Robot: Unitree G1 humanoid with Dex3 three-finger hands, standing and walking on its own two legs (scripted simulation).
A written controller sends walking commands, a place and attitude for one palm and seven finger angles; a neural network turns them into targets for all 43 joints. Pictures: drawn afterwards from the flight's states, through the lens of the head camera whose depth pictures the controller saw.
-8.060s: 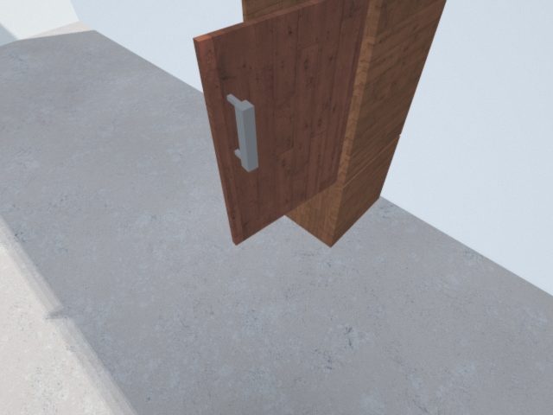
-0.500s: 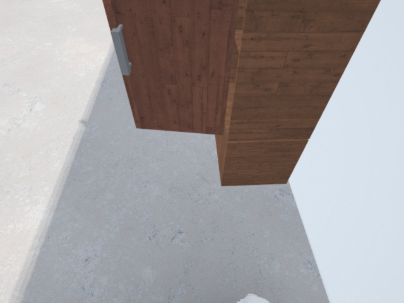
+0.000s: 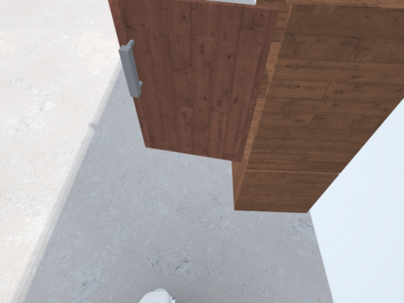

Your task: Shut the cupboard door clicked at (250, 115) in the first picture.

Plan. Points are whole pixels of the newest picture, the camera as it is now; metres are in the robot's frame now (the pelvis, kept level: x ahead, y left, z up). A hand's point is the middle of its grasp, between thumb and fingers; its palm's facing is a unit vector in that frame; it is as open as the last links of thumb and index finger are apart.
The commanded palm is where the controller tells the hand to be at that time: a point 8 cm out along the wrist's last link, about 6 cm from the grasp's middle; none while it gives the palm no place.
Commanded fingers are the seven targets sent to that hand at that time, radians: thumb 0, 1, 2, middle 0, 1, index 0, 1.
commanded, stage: take the last steps up to it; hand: left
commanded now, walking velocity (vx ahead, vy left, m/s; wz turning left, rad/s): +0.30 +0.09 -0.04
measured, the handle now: (133, 69) +0.70 +0.27 +0.06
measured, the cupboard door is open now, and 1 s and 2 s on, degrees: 81 81 81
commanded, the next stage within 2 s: come to a stop and stand still in 0.36 s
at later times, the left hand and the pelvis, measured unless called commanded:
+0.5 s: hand (131, 235) +0.29 +0.21 -0.17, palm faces -0.04 -0.97 -0.22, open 7.3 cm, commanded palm none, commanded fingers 0.00 0.90 0.90 -0.20 -0.30 -0.20 -0.30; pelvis +0.18 +0.04 -0.01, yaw -3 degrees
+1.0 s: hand (121, 226) +0.31 +0.25 -0.17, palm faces -0.02 -0.97 -0.26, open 7.4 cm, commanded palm none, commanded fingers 0.00 0.90 0.90 -0.20 -0.30 -0.20 -0.30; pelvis +0.22 +0.05 -0.01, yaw -4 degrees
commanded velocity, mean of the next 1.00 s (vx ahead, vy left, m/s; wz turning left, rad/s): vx -0.03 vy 0.00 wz -0.02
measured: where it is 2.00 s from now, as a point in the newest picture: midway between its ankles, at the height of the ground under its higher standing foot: outside the picture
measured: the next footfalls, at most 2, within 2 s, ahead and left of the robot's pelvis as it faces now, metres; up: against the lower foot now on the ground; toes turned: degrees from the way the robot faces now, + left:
left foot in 0.06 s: +0.15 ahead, +0.14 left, +0.00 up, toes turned +7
right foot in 0.42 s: +0.25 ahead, -0.07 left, +0.00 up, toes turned -10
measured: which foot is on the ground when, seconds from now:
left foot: up 0.00-0.04, down 0.06-0.42, up 0.44-0.66, down 0.68-1.00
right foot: down 0.00-0.06, up 0.08-0.40, down 0.42-0.70, up 0.72-1.00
